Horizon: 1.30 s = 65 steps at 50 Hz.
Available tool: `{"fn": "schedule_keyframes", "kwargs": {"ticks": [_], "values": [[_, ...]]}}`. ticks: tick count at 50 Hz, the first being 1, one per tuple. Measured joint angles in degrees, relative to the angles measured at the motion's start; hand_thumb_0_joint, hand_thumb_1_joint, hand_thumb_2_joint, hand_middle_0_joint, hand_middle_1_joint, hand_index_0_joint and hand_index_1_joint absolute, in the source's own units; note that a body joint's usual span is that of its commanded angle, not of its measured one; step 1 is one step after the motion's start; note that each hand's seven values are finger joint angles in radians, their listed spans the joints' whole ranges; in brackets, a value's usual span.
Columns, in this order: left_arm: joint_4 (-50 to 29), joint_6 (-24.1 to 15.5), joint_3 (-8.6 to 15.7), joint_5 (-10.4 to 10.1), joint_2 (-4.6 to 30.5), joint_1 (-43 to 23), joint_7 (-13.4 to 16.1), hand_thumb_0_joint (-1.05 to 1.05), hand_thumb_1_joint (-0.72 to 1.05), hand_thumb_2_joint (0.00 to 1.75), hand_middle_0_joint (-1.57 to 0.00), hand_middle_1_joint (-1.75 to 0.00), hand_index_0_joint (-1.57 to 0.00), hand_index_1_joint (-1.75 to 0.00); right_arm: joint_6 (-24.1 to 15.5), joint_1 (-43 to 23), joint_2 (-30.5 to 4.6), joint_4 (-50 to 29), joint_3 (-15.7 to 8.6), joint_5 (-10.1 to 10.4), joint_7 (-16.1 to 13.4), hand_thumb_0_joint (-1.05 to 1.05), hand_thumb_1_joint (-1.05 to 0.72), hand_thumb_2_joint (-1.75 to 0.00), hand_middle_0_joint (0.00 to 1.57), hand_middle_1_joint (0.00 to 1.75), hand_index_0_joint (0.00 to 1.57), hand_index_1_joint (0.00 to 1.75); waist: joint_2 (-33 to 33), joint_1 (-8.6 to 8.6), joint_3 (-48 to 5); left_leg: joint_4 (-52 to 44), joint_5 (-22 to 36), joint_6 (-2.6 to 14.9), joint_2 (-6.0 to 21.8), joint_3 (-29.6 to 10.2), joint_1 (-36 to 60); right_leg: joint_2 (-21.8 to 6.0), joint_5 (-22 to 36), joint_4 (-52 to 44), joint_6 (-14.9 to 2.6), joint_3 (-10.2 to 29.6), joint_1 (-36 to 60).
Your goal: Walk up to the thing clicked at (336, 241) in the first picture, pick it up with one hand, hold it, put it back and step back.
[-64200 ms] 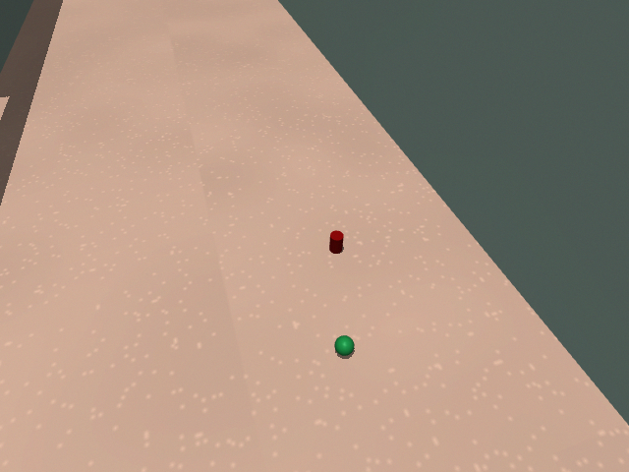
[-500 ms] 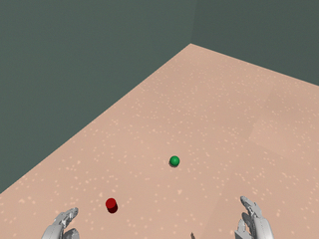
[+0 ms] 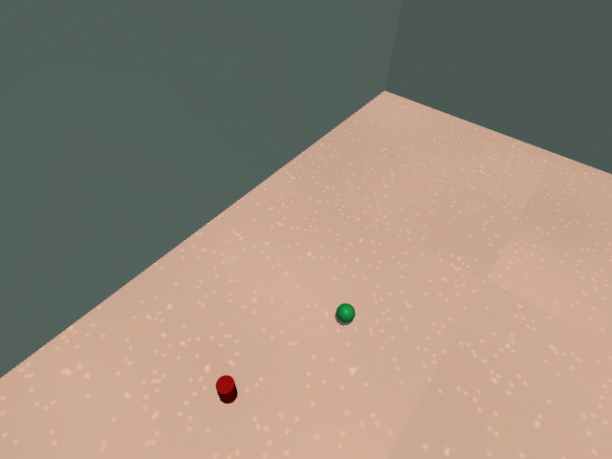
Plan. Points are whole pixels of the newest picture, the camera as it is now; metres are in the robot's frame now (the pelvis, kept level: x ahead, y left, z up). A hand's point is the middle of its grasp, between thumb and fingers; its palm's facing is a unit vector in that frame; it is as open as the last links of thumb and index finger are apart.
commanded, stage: stand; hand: left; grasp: from above
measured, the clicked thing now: (226, 389) +0.46 +0.23 -0.71
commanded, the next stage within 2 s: none
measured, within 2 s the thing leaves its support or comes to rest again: neither
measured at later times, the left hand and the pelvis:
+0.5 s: hand out of the picture +0.03 +0.23 -0.14, palm faces +0.04 -0.94 -0.33, open 7.4 cm; pelvis -0.01 +0.00 +0.02, yaw +0 degrees
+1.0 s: hand out of the picture +0.05 +0.22 -0.14, palm faces +0.01 -0.95 -0.32, open 7.3 cm; pelvis +0.00 -0.01 +0.03, yaw +0 degrees
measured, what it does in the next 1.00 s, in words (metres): stands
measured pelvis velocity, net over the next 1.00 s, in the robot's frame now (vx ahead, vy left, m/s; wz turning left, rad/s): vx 0.00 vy -0.01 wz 0.00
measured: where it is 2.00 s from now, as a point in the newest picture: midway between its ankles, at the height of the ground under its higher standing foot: outside the picture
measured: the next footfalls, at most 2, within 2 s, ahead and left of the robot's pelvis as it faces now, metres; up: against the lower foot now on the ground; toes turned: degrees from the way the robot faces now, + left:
none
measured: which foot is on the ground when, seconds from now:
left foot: down 0.00-1.00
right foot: down 0.00-1.00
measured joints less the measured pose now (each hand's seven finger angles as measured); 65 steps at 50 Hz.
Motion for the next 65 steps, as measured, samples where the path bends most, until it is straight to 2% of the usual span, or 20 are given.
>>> {"fn": "schedule_keyframes", "kwargs": {"ticks": [10,21,40,65], "values": [[9.7,-1.0,-0.5,-0.6,-0.8,-0.9,-0.1,0.00,0.90,0.90,-0.20,-0.30,-0.21,-0.30,0.6,-1.2,1.3,5.7,0.8,1.0,-0.5,0.01,-0.90,-0.90,0.21,0.30,0.20,0.30,0.5,0.11,1.0,-9.7,5.0,0.04,-0.3,-0.1,7.0,-0.2,5.0,-9.8,0.24,-0.3,7.0],[14.9,-1.8,-0.6,-0.6,-0.2,-2.5,-0.3,0.00,0.90,0.90,-0.20,-0.30,-0.21,-0.30,1.0,-2.4,0.6,9.2,0.7,1.4,-0.3,0.01,-0.90,-0.90,0.21,0.30,0.20,0.30,1.0,-0.10,1.3,-15.5,8.4,-0.34,-0.2,-0.3,10.4,-0.1,8.0,-14.9,0.01,-0.5,10.2],[17.6,-2.2,-1.0,-0.9,0.6,-4.2,-0.7,0.00,0.90,0.90,-0.20,-0.30,-0.21,-0.30,1.4,-2.6,-0.8,11.8,1.2,1.8,0.1,0.01,-0.90,-0.90,0.21,0.30,0.20,0.30,0.9,-0.79,1.7,-17.6,9.6,-1.31,1.0,-0.8,10.9,1.1,9.4,-17.4,-0.94,-0.9,10.9],[17.8,-2.5,-1.2,-1.4,0.8,-7.4,-1.2,0.00,0.90,0.90,-0.20,-0.30,-0.21,-0.30,0.6,-4.8,-1.3,12.6,2.1,2.0,0.0,0.01,-0.90,-0.90,0.21,0.30,0.20,0.30,1.1,-1.00,1.3,-20.1,9.5,-1.56,1.0,-0.5,12.3,1.1,8.9,-19.1,-1.08,-0.7,11.8]]}}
